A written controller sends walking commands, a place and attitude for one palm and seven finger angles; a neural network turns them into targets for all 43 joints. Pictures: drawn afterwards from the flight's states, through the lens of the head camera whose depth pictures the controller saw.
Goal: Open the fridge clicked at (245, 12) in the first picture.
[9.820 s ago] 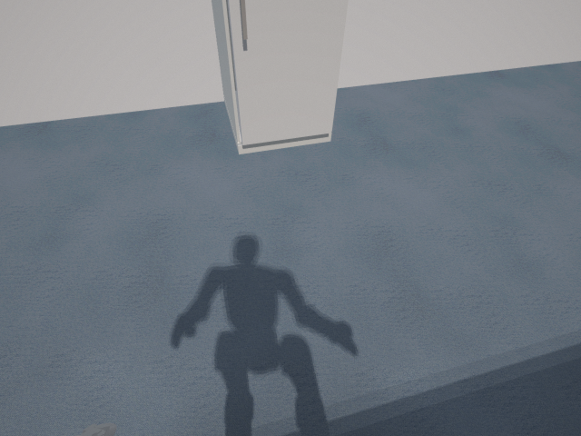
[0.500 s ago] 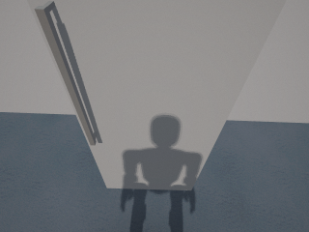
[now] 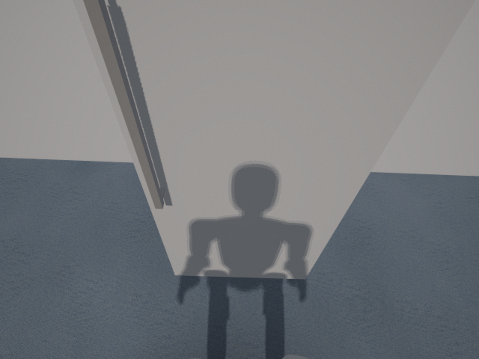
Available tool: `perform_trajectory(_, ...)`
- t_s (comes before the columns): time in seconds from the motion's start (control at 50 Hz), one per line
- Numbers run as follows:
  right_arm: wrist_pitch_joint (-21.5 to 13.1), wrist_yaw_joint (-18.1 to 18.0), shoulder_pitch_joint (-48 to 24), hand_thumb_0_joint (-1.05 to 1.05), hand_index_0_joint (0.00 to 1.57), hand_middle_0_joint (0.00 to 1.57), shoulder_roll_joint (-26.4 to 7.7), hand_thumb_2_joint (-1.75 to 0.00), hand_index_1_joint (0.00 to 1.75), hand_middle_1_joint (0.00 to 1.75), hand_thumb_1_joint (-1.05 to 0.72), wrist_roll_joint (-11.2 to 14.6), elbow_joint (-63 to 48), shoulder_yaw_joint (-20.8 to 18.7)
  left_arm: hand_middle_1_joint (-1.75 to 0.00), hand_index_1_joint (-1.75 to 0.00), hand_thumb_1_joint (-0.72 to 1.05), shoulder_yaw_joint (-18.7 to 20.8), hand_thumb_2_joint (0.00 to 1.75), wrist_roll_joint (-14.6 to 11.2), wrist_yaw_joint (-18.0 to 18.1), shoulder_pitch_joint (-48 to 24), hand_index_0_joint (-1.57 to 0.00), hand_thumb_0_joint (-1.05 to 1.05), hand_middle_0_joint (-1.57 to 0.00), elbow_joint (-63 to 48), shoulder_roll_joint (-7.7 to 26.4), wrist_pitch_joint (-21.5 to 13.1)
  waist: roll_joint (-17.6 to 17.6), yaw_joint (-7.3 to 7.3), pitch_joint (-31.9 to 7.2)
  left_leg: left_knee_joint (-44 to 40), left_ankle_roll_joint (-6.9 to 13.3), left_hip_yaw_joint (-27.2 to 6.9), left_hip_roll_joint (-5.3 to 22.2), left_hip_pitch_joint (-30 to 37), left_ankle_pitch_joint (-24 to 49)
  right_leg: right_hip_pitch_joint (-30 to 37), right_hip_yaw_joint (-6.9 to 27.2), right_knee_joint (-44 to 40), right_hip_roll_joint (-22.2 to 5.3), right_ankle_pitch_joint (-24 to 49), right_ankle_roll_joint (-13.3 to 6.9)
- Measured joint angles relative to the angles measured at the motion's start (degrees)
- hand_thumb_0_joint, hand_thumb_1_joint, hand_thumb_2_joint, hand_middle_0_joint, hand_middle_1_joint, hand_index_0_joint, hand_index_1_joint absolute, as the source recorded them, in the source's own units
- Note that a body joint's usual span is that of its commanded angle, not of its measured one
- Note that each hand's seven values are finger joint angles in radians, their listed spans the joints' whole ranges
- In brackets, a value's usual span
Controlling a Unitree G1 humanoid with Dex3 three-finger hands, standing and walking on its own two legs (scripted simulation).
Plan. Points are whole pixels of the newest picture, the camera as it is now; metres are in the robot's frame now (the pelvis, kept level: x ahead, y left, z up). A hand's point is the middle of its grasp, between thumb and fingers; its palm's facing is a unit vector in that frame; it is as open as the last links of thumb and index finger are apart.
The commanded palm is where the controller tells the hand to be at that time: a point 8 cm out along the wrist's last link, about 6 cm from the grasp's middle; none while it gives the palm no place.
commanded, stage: come to a stop and stand still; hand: left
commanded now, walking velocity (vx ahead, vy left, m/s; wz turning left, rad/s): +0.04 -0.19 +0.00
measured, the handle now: (138, 125) +0.45 +0.21 +0.13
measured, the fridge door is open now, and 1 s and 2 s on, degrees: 0 0 0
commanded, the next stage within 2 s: look again from close up in 1.48 s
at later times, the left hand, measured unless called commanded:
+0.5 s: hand out of the picture -0.02 +0.16 -0.17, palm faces +0.01 -0.98 -0.19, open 7.3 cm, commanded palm none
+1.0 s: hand out of the picture +0.01 +0.16 -0.17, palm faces +0.00 -0.99 -0.15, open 7.4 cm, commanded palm none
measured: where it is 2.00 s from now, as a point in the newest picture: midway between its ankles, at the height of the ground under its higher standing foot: outside the picture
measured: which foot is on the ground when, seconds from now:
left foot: down 0.00-1.00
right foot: up 0.00-0.18, down 0.20-1.00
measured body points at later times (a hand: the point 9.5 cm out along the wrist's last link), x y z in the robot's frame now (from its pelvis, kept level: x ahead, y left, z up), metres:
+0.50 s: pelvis -0.01 +0.00 +0.00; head -0.01 -0.01 +0.45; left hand -0.02 +0.22 -0.15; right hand -0.03 -0.22 -0.16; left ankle +0.05 +0.06 -0.73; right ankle -0.03 -0.10 -0.73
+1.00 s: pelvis +0.01 +0.00 +0.01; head +0.02 +0.01 +0.46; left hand +0.01 +0.21 -0.16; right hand +0.03 -0.23 -0.14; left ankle +0.05 +0.06 -0.73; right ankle -0.03 -0.10 -0.73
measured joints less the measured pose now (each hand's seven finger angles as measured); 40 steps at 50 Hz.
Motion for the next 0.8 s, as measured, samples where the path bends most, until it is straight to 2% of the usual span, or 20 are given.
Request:
perform_trajectory(0.04, -0.2, -0.1, -0.4, 0.00, 0.20, 0.20, 0.2, -0.90, 0.30, 0.30, -0.91, -0.1, -0.3, 0.3, -0.30, -0.30, 0.91, -0.1, 0.90, 0.1, -0.1, -0.7, -0.20, 0.01, -0.20, -0.4, 0.2, -0.2, 0.4, -0.23, -0.4, -1.9, 0.3, 0.3, -0.4, 0.3, 1.3, -0.9, -0.8, 2.5, 0.5, 1.0, 0.1)
perform_trajectory(0.08, -0.8, -0.5, -0.5, 0.00, 0.20, 0.20, 0.4, -0.90, 0.30, 0.30, -0.91, 0.0, -0.2, 0.4, -0.30, -0.30, 0.91, -0.4, 0.90, 0.2, -0.3, -1.0, -0.20, 0.01, -0.20, -0.8, 0.1, -0.3, 0.6, -0.49, -0.9, -4.1, 0.5, 0.4, -0.9, 0.8, 2.6, 0.2, -1.3, -0.3, 0.9, 1.7, 0.4)
perform_trajectory(0.16, -1.8, -0.6, 0.1, 0.00, 0.20, 0.20, 0.4, -0.90, 0.30, 0.30, -0.92, 0.1, 1.3, 0.7, -0.30, -0.30, 0.91, -1.6, 0.90, 0.1, -0.9, -1.0, -0.20, 0.01, -0.20, -0.7, -0.8, -0.8, 0.9, -1.04, -2.3, -7.7, 0.6, 0.6, -1.8, 2.4, 4.7, 6.6, -1.1, -15.1, 1.9, 1.9, 0.2)
perform_trajectory(0.2, -1.9, -0.5, 0.7, 0.00, 0.20, 0.20, 0.5, -0.90, 0.30, 0.30, -0.92, 0.3, 2.5, 0.9, -0.30, -0.30, 0.91, -2.1, 0.90, 0.0, -1.0, -0.6, -0.20, 0.01, -0.20, -0.3, -1.3, -1.3, 0.6, -1.11, -3.0, -8.3, 0.4, 0.9, -2.2, 2.7, 5.0, 10.7, -0.5, -24.4, 2.1, 5.5, -0.2)
perform_trajectory(0.22, -1.9, -0.6, 0.8, 0.00, 0.20, 0.20, 0.4, -0.90, 0.30, 0.30, -0.92, 0.4, 3.3, 0.9, -0.30, -0.30, 0.91, -2.3, 0.90, 0.0, -0.9, -0.6, -0.20, 0.01, -0.20, 0.3, -1.8, -1.6, 0.9, -1.07, -3.0, -8.2, 0.2, 0.8, -2.0, 3.0, 5.0, 11.9, -0.5, -27.4, 2.4, 9.7, -0.3)
perform_trajectory(0.3, -1.7, -0.4, 2.0, 0.00, 0.20, 0.20, 0.3, -0.90, 0.30, 0.30, -0.93, 0.8, 6.2, 1.2, -0.30, -0.30, 0.94, -3.2, 0.90, -0.4, -0.7, 1.2, -0.20, 0.01, -0.20, 2.2, -2.4, -2.8, 2.7, -1.48, -3.4, -9.7, -1.0, -0.3, -0.3, 4.9, 5.5, 15.0, -1.5, -31.6, 4.3, 12.5, -0.2)
perform_trajectory(0.34, -1.6, -0.1, 2.9, 0.00, 0.20, 0.20, 0.5, -0.90, 0.30, 0.30, -0.92, 0.8, 6.7, 1.8, -0.30, -0.30, 0.94, -3.8, 0.90, -0.3, -0.5, 2.2, -0.20, 0.01, -0.20, 2.9, -2.5, -3.3, 2.6, -1.73, -3.4, -9.2, -1.4, -0.6, 0.4, 4.6, 5.5, 15.5, -1.8, -32.7, 5.0, 12.8, -0.4)
perform_trajectory(0.38, -1.3, 0.5, 4.1, 0.00, 0.20, 0.20, 0.5, -0.90, 0.30, 0.30, -0.92, 0.5, 5.5, 2.2, -0.30, -0.30, 0.93, -4.3, 0.90, -0.3, -0.1, 3.2, -0.20, 0.01, -0.20, 2.5, -2.6, -3.4, 2.9, -2.19, -3.2, -5.2, -1.9, -1.3, 1.3, 2.0, 3.4, 14.3, -2.5, -31.3, 5.7, 11.9, -0.8)
perform_trajectory(0.48, -1.3, 0.4, 6.8, 0.00, 0.20, 0.20, -0.1, -0.90, 0.30, 0.30, -0.91, 0.3, 4.6, 2.4, -0.30, -0.30, 0.92, -5.0, 0.90, -0.7, -0.7, 5.3, -0.20, 0.01, -0.20, 2.8, -3.5, -3.6, 4.1, -2.22, -3.2, -0.2, -0.9, -1.9, 1.6, -0.5, 1.1, 12.6, -3.3, -27.6, 5.8, 9.9, -1.1)
perform_trajectory(0.68, -2.4, 0.0, 5.4, 0.00, 0.20, 0.20, 1.7, -0.90, 0.30, 0.30, -0.91, 0.7, 6.2, 3.4, -0.30, -0.30, 0.91, -5.6, 0.90, -0.9, -0.6, 6.0, -0.20, 0.01, -0.20, 4.3, -4.1, -3.8, 3.0, -1.17, -3.5, -2.2, -1.0, -1.2, 1.2, 1.6, 1.1, 13.9, -2.4, -28.5, 5.4, 9.7, -0.8)
perform_trajectory(0.8, -2.7, -0.4, 3.6, 0.02, 0.20, 0.20, 1.1, -0.90, 0.30, 0.30, -0.92, 0.9, 7.5, 3.3, -0.30, -0.30, 0.91, -5.6, 0.90, -0.8, -0.6, 5.1, -0.20, 0.01, -0.20, 4.4, -4.1, -4.0, 2.1, -0.60, -3.2, -3.6, -1.1, -0.9, 1.2, 2.8, 1.3, 15.0, -2.0, -29.9, 5.4, 10.0, -0.7)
